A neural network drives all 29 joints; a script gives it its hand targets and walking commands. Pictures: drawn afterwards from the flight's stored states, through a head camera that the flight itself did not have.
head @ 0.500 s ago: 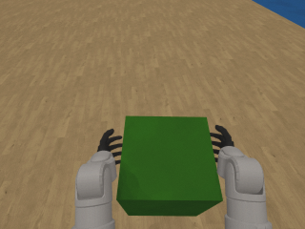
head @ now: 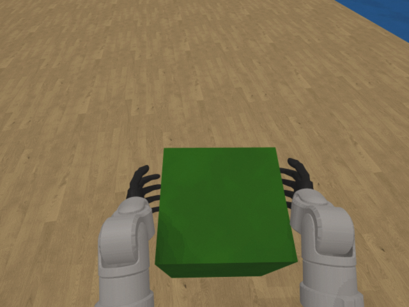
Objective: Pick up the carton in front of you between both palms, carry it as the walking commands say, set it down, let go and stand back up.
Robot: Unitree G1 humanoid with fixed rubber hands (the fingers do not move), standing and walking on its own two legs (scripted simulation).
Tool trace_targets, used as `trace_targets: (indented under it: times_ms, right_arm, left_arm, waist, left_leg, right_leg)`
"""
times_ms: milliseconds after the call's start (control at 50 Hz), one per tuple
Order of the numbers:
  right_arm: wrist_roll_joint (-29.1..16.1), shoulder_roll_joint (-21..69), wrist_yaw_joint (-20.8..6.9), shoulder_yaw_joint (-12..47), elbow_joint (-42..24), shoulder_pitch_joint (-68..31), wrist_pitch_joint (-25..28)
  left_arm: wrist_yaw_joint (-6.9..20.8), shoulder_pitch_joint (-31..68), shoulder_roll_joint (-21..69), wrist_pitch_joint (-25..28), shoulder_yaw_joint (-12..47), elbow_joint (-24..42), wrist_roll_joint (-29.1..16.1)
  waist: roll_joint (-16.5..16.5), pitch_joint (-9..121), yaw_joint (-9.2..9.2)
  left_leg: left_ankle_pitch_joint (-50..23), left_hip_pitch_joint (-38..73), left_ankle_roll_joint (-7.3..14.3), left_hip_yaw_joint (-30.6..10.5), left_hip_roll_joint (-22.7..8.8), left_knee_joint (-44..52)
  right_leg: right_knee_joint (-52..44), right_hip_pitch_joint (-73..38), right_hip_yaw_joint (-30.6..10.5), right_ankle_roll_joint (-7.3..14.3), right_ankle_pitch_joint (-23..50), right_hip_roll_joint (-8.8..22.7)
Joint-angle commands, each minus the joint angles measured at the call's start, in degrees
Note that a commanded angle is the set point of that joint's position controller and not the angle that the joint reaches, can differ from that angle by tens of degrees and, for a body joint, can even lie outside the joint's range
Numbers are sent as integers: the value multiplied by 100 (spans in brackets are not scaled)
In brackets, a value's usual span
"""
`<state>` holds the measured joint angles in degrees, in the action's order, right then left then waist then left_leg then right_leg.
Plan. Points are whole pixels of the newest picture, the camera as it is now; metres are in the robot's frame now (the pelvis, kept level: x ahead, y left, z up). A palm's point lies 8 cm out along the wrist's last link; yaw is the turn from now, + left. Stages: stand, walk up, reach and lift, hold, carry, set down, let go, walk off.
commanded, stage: carry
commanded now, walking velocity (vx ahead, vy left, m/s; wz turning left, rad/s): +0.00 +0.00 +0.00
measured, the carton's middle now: (218, 219) +0.30 +0.00 +0.00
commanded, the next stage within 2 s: hold in 1.98 s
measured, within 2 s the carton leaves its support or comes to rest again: neither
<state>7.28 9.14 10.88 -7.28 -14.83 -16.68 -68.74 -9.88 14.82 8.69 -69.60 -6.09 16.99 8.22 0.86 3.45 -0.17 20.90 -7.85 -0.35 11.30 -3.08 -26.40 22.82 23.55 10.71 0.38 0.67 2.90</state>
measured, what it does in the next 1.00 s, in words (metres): shifts its weight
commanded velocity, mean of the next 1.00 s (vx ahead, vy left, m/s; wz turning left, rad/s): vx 0.00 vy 0.00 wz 0.00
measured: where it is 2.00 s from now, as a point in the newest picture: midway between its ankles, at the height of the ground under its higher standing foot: outside the picture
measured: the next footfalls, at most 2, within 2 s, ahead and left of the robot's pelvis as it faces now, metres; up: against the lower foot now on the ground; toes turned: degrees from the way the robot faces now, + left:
none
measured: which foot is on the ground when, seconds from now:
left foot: down 0.00-1.00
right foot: down 0.00-1.00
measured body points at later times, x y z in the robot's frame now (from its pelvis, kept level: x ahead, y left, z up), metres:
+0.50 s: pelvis +0.09 +0.01 +0.00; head +0.09 +0.01 +0.45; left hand +0.38 +0.16 +0.08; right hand +0.40 -0.13 +0.09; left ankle -0.04 +0.10 -0.73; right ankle +0.11 -0.10 -0.73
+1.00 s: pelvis +0.05 +0.01 -0.01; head +0.03 +0.02 +0.44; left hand +0.33 +0.17 +0.03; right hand +0.35 -0.12 +0.04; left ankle -0.04 +0.10 -0.73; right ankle +0.11 -0.10 -0.73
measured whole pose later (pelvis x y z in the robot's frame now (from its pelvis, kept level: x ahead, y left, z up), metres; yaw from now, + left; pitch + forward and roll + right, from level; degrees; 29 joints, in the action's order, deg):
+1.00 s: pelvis +0.05 +0.01 -0.01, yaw +2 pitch +2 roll -1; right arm 11.5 8.2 8.0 -6.1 2.0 -12.8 -54.8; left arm -8.6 11.0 7.9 -57.3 -3.9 -1.0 10.9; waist -0.7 5.5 0.1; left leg 25.3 -7.8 0.3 10.3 -3.5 -31.8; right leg 32.8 21.4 10.6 0.6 -12.5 4.6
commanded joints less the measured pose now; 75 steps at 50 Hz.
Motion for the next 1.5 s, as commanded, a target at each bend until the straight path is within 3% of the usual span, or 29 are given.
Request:
trace_targets:
  times_ms: [0, 20, 40, 60, 100, 120, 140, 180, 220, 300, 340, 400, 440, 480, 520, 560, 580, 600, 660, 700, 840, 1020, 1160, 1300, 1400, 1480]
  right_arm:
    - [-2431, 5521, -2123, 3912, 132, -2212, -211]
    - [-2480, 5468, -2132, 3959, 115, -2322, -262]
    - [-2489, 5503, -2151, 3964, 219, -2370, -276]
    - [-2531, 5598, -2173, 3985, 285, -2501, -265]
    - [-2572, 5740, -2205, 3970, 259, -2506, -253]
    - [-2650, 5908, -2212, 4026, 161, -2770, -245]
    - [-2668, 5911, -2205, 4000, 125, -2871, -243]
    - [-2688, 5889, -2186, 3946, 128, -2738, -271]
    - [-2636, 5875, -2170, 3900, 229, -2527, -272]
    - [-2600, 5902, -2172, 3866, 271, -2448, -250]
    - [-2589, 5887, -2177, 3842, 288, -2446, -251]
    - [-2548, 5852, -2183, 3796, 346, -2343, -243]
    - [-2528, 5864, -2186, 3776, 362, -2328, -231]
    - [-2505, 5882, -2185, 3762, 391, -2324, -226]
    - [-2464, 5932, -2189, 3773, 468, -2228, -205]
    - [-2445, 6014, -2215, 3816, 540, -2203, -160]
    - [-2443, 6048, -2233, 3838, 583, -2223, -128]
    - [-2436, 6063, -2253, 3852, 637, -2229, -90]
    - [-2369, 6096, -2320, 3870, 885, -2121, 93]
    - [-2282, 6160, -2363, 3831, 1088, -2052, 276]
    - [-2097, 6250, -2425, 3804, 1212, -2154, 990]
    - [-1405, 5748, -2383, 3431, 1675, -1631, 1885]
    - [-606, 5085, -2297, 2537, 2486, -1875, 2715]
    - [-436, 5386, -2340, 2390, 3009, -2212, 3260]
    - [-660, 5497, -2345, 2736, 2682, -1972, 3038]
    - [-653, 5327, -2323, 2705, 2592, -1790, 2855]
  left_arm:
    - [1983, 2607, 5522, -82, 3914, -116, -2545]
    - [2008, 2417, 5542, -53, 3808, -413, -2519]
    - [2025, 2409, 5676, -34, 3789, -529, -2524]
    - [2034, 2510, 5793, -4, 3745, -591, -2517]
    - [2012, 2572, 5952, 37, 3789, -375, -2467]
    - [2007, 2781, 5944, 41, 3773, -280, -2483]
    - [1990, 3011, 6003, 38, 3833, -132, -2563]
    - [1935, 3006, 5966, 26, 3847, -58, -2581]
    - [1905, 2903, 5938, 9, 3873, -46, -2551]
    - [1903, 2932, 5964, 2, 3949, 7, -2576]
    - [1901, 2950, 5951, -1, 3968, 4, -2596]
    - [1893, 2926, 5916, -8, 3980, -4, -2592]
    - [1899, 2983, 5916, -13, 4000, 33, -2604]
    - [1919, 3019, 5920, -25, 4012, 32, -2637]
    - [1955, 2938, 5946, -18, 4010, -53, -2631]
    - [1996, 2872, 6019, 32, 4003, -186, -2598]
    - [2013, 2848, 6058, 71, 3993, -266, -2580]
    - [2026, 2807, 6090, 116, 3985, -350, -2557]
    - [2059, 2714, 6136, 305, 3978, -559, -2457]
    - [2094, 2786, 6171, 467, 3995, -639, -2409]
    - [2203, 2944, 6142, 1169, 3986, -701, -2322]
    - [2256, 2288, 5556, 2038, 3507, -1313, -1658]
    - [2167, 2542, 4911, 2878, 2555, -2131, -844]
    - [2240, 2911, 5235, 3412, 2378, -2737, -702]
    - [2245, 2637, 5359, 3189, 2735, -2421, -908]
    - [2210, 2414, 5196, 3015, 2701, -2316, -874]
  waist:
    - [464, 2303, -25]
    - [999, 2518, 36]
    - [1055, 2373, 29]
    - [968, 2349, 7]
    - [769, 2300, -8]
    - [464, 2309, 6]
    - [177, 2286, 20]
    - [-3, 2388, 11]
    - [-17, 2478, 0]
    - [112, 2407, -7]
    - [6, 2288, -3]
    - [-448, 2178, -4]
    - [-599, 2035, -14]
    - [-514, 1996, -16]
    - [-234, 2110, -18]
    - [16, 2093, -32]
    - [65, 1988, -30]
    - [34, 1897, -19]
    - [-384, 1812, -7]
    - [-506, 1745, -16]
    - [-196, 1709, -13]
    - [-122, 1549, 13]
    - [-120, 1228, 25]
    - [-82, 1370, 23]
    - [-60, 1602, 6]
    - [-82, 1579, 3]
  left_leg:
    - [-686, -948, -246, -344, -374, -847]
    - [291, -1244, -274, -496, -256, -835]
    - [577, -1293, -285, -536, -213, -767]
    - [611, -1100, -256, -593, -184, -282]
    - [-553, -348, -226, -573, -283, 632]
    - [-1239, -150, -204, -632, -430, 400]
    - [-2109, -26, -181, -639, -514, 48]
    - [-3011, 109, -202, -596, -561, -210]
    - [-3229, 3, -246, -540, -498, -369]
    - [-2557, -158, -283, -483, -357, -49]
    - [-3098, 102, -252, -495, -396, 83]
    - [-4797, 736, -182, -524, -644, -264]
    - [-5268, 811, -138, -514, -716, -383]
    - [-5034, 512, -164, -459, -672, -489]
    - [-4093, 87, -223, -406, -551, -525]
    - [-2943, -58, -243, -455, -466, -178]
    - [-2768, -14, -226, -476, -464, 52]
    - [-3041, 147, -198, -481, -499, 120]
    - [-4688, 702, -87, -503, -751, -213]
    - [-4907, 598, -16, -500, -819, -290]
    - [-2718, 26, 36, -418, -622, -226]
    - [-1646, -230, 109, -525, -613, -15]
    - [-718, -589, 173, -633, -627, 287]
    - [-583, -629, 188, -662, -590, 288]
    - [-978, -531, 190, -633, -563, 104]
    - [-1092, -573, 202, -630, -569, 55]
  right_leg:
    - [473, -3338, -1280, 449, 4773, 1446]
    - [465, -3568, -1612, 835, 4539, 1667]
    - [238, -3364, -1656, 899, 4199, 1653]
    - [158, -3210, -1533, 805, 3807, 1512]
    - [305, -2690, -1012, 398, 2871, 1075]
    - [466, -2450, -802, 296, 2614, 928]
    - [630, -2272, -699, 276, 2675, 831]
    - [866, -2159, -599, 308, 3053, 756]
    - [1015, -2289, -574, 355, 3605, 754]
    - [998, -2446, -633, 419, 4085, 786]
    - [1043, -2151, -570, 362, 3579, 687]
    - [1112, -1327, -317, 197, 2012, 436]
    - [911, -1139, -170, 108, 1277, 281]
    - [864, -1485, -187, 130, 1681, 318]
    - [997, -1994, -373, 261, 2890, 547]
    - [989, -2118, -540, 354, 3469, 720]
    - [979, -2020, -558, 339, 3240, 719]
    - [988, -1816, -533, 294, 2794, 673]
    - [1094, -1080, -300, 118, 1275, 452]
    - [1103, -1064, -251, 75, 865, 411]
    - [995, -1409, -453, 194, 1153, 622]
    - [742, -1304, -544, 174, 602, 676]
    - [506, -1154, -605, 120, -152, 674]
    - [456, -1210, -641, 114, -167, 668]
    - [535, -1240, -613, 130, 169, 687]
    - [566, -1195, -593, 127, 226, 692]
